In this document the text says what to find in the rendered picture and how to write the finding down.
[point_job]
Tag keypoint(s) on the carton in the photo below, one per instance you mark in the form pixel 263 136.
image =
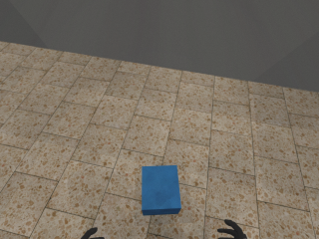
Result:
pixel 160 190

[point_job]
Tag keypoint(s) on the right robot hand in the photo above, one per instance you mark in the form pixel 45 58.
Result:
pixel 236 232

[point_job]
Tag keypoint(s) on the left robot hand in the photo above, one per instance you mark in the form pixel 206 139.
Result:
pixel 91 232

